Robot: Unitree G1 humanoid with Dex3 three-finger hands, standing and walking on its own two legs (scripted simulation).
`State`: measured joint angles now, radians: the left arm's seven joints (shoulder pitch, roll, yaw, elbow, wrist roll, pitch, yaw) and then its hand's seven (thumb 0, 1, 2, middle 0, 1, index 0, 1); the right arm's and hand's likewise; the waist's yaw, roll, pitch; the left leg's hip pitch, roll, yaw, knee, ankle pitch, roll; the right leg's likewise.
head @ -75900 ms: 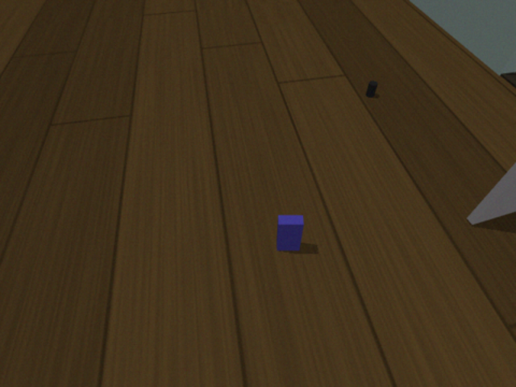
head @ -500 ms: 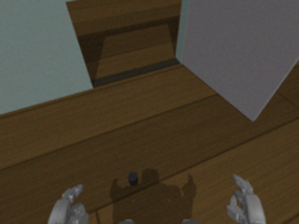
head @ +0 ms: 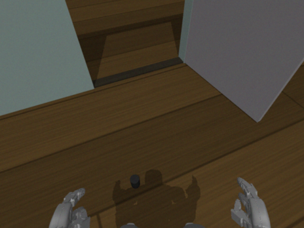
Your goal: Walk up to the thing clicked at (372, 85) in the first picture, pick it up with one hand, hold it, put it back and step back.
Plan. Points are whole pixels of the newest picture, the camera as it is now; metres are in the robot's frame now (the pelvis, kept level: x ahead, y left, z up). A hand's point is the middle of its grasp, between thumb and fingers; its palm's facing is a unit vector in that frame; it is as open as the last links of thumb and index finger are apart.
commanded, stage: home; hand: left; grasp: from above
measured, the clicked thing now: (135, 181) +0.48 +0.12 -0.67
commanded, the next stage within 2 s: stand in 0.64 s
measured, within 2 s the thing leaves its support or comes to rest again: neither
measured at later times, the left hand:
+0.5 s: hand (86, 217) +0.17 +0.18 -0.04, palm faces +0.05 -0.98 -0.20, open 7.4 cm
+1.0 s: hand out of the picture +0.12 +0.24 -0.10, palm faces +0.03 -0.94 -0.34, open 7.4 cm
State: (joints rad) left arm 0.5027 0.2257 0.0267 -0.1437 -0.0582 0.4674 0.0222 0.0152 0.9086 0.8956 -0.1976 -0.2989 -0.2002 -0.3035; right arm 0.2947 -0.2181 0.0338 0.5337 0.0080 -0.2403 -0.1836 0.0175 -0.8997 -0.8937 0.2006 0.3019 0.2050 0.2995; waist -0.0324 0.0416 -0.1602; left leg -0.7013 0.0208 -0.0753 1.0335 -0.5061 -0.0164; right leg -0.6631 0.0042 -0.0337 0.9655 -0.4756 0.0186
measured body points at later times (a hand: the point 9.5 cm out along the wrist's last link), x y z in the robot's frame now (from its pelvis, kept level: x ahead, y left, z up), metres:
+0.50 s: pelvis +0.01 +0.00 +0.00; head +0.03 +0.01 +0.45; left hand +0.16 +0.24 -0.03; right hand +0.17 -0.24 -0.06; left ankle +0.01 +0.12 -0.68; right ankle +0.00 -0.13 -0.68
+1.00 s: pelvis +0.00 +0.00 +0.03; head +0.02 +0.01 +0.48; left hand +0.12 +0.29 -0.08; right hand +0.12 -0.27 -0.08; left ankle +0.01 +0.12 -0.68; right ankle +0.00 -0.13 -0.68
